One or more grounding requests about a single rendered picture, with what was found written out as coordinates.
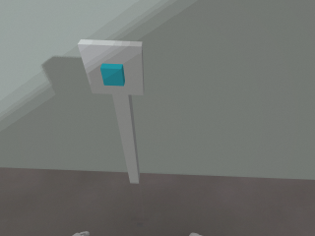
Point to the button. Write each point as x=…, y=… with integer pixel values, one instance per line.
x=112, y=74

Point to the panel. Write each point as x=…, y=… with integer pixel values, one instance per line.
x=96, y=52

